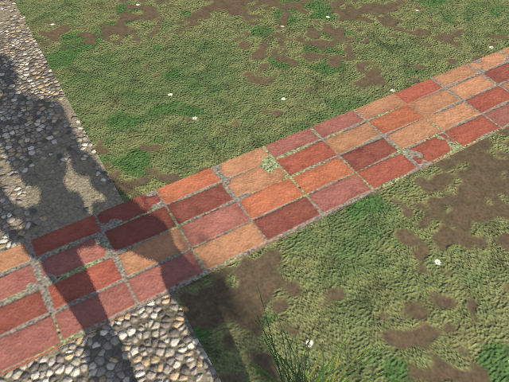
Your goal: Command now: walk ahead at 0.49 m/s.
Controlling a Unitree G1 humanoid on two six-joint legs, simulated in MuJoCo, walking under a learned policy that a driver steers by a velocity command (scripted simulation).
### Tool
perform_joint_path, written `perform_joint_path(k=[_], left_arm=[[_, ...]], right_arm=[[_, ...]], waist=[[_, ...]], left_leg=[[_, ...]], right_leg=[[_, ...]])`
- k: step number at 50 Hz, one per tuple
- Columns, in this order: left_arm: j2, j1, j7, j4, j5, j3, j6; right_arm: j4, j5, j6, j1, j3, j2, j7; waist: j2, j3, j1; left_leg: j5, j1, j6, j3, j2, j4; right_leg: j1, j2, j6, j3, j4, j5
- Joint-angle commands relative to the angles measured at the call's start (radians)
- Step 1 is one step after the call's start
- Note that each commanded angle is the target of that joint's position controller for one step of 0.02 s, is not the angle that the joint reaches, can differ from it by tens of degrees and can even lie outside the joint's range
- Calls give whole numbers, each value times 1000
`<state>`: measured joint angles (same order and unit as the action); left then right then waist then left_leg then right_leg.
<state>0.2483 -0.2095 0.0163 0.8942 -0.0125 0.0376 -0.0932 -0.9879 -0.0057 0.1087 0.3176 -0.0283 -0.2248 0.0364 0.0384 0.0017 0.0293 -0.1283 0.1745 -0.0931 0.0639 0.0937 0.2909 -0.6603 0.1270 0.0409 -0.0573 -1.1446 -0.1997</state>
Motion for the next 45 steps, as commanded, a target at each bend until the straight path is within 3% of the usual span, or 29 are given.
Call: perform_joint_path(k=[1, 6, 9, 11, 13, 14, 15, 16, 17, 18, 19, 20, 21, 22, 23, 25, 28, 32, 36, 38, 40, 41, 42, 43, 44, 45], left_arm=[[46, -34, 7, -43, 13, 14, 4], [28, 161, -10, -95, 0, 5, -8], [35, 241, -29, -127, -9, 2, -13], [49, 258, -42, -145, -10, 4, -21], [78, 193, -49, -138, -9, 16, -30], [109, 86, -47, -107, -7, 34, -32], [170, -108, -40, -53, -5, 62, -34], [287, -271, -34, -26, 16, 90, -30], [251, -305, -40, -11, 12, 80, -25], [174, -232, -41, -24, 6, 56, -27], [132, -136, -39, -48, 5, 42, -25], [104, -58, -44, -60, 9, 31, -24], [77, -21, -48, -64, 13, 23, -26], [65, -14, -52, -56, 18, 19, -27], [69, -29, -54, -44, 18, 21, -30], [97, -66, -48, -20, 18, 29, -33], [113, -116, -30, 5, 16, 33, -24], [127, -169, -16, 28, 7, 33, -16], [134, -237, -11, 68, -1, 37, -3], [139, -246, -6, 81, -4, 42, 7], [151, -230, -2, 83, -5, 49, 15], [161, -210, -1, 79, -5, 51, 19], [162, -187, -1, 75, -3, 51, 25], [138, -175, -2, 65, 4, 41, 28], [86, -223, -5, 43, 27, 20, 21], [-28, -324, -18, 55, 11, -11, -5]], right_arm=[[53, 1, 18, -38, -20, -130, -20], [29, 20, 2, 64, -27, -164, -36], [7, 26, -11, 112, -30, -167, -37], [0, 26, -21, 120, -34, -173, -40], [3, 26, -32, 95, -40, -188, -42], [10, 23, -37, 73, -37, -183, -42], [23, 11, -39, 64, -23, -150, -41], [52, 0, -23, 140, 7, -57, -35], [37, 18, 4, 179, 19, -27, -28], [52, 42, 23, 99, -9, -143, -24], [77, 51, 29, 15, -15, -165, -25], [83, 39, 24, -24, -18, -152, -31], [83, 26, 11, -27, -26, -143, -36], [78, 23, -4, -7, -25, -118, -37], [72, 22, -16, 11, -23, -94, -38], [84, 18, -28, -11, -26, -88, -42], [125, 10, -29, -129, -31, -86, -42], [164, 15, -21, -272, -24, -66, -31], [202, 24, -14, -383, -18, -67, -14], [222, 26, -7, -414, -18, -73, -1], [226, 27, 0, -393, -23, -91, 9], [215, 27, 3, -345, -33, -110, 9], [185, 25, 4, -241, -50, -138, 6], [129, 23, 3, -60, -76, -189, -1], [97, 10, -1, 116, -99, -281, -11], [80, 8, -5, 151, -96, -292, -3]], waist=[[-77, 55, -46], [-79, 58, 25], [-87, 80, 51], [-93, 82, 44], [-113, 47, -4], [-111, -14, -65], [-81, -141, -142], [124, -312, -149], [264, -403, -138], [166, -273, -134], [100, -171, -109], [23, -99, -76], [23, -62, -45], [37, -46, -22], [38, -38, -13], [23, -11, -3], [11, 18, -26], [19, 48, -68], [20, 88, -102], [23, 97, -98], [35, 77, -73], [50, 44, -42], [56, -20, 17], [35, -130, 93], [-130, -292, 117], [-347, -411, 62]], left_leg=[[83, 104, -170, -206, -278, -205], [84, -12, -123, -158, -269, -185], [66, -114, -118, -171, -308, -143], [82, -177, -107, -186, -340, -99], [217, -200, -86, -186, -348, -18], [387, -186, -65, -151, -310, 110], [424, -81, -33, -99, -248, 347], [101, 284, 36, -20, -117, 756], [-417, 517, 52, -123, -26, 973], [-382, 612, 29, -189, -96, 1063], [-286, 616, 16, -161, -152, 1045], [-206, 571, 22, -139, -192, 981], [-154, 517, 26, -140, -224, 914], [-123, 465, 31, -137, -234, 882], [-106, 443, 38, -127, -234, 862], [-52, 480, 53, -120, -238, 806], [80, 567, 72, -116, -240, 643], [236, 527, 73, -82, -208, 409], [216, 546, 60, -72, -186, 293], [162, 554, 40, -76, -182, 258], [89, 486, 17, -61, -163, 229], [59, 393, 2, -38, -135, 222], [56, 238, -18, -5, -97, 208], [82, -20, -51, -19, -103, 221], [95, -378, -140, -301, -333, 247], [-128, -610, -267, -759, -498, 71]], right_leg=[[-25, 42, -27, -1, 138, 158], [11, -12, -38, 44, 472, 312], [-2, -27, -29, 45, 561, 261], [8, -37, -4, 44, 605, 186], [124, -68, 26, 69, 645, 114], [274, -103, 49, 97, 667, 103], [543, -69, 91, 56, 648, 128], [954, 191, 224, -321, 662, 92], [1086, 295, 313, -682, 826, -28], [982, 260, 258, -588, 843, -64], [837, 223, 218, -428, 855, -1], [691, 177, 198, -317, 894, 84], [599, 135, 179, -239, 930, 130], [541, 110, 173, -193, 961, 151], [511, 98, 180, -160, 980, 196], [499, 91, 192, -108, 1003, 282], [538, 88, 186, -66, 1019, 328], [557, 61, 156, -8, 1039, 269], [670, 100, 154, -9, 1013, 244], [732, 129, 146, -16, 977, 274], [765, 144, 131, -15, 924, 367], [764, 138, 121, -6, 869, 505], [744, 108, 103, 22, 750, 669], [644, 51, 72, 61, 539, 683], [362, -39, 29, 107, 177, 319], [35, -201, -11, 15, -95, -366]])
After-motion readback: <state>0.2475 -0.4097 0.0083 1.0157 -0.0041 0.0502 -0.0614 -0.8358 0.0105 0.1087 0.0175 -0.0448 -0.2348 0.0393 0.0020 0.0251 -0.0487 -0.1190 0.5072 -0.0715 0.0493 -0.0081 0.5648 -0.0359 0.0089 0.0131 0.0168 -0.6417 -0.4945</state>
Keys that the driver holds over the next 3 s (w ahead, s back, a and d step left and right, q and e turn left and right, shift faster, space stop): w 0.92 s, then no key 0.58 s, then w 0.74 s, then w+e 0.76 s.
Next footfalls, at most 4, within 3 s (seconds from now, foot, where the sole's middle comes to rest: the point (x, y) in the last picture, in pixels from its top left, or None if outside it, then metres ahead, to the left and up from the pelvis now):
0.30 right None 0.34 -0.17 -0.78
0.86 left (230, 334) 0.65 0.07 -0.78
1.32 right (303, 288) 0.79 -0.14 -0.78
2.28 left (218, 208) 1.11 0.12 -0.78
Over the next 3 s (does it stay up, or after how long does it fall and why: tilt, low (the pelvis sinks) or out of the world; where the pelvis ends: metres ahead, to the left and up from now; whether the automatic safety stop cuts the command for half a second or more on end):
stays up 1.29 -0.07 -0.02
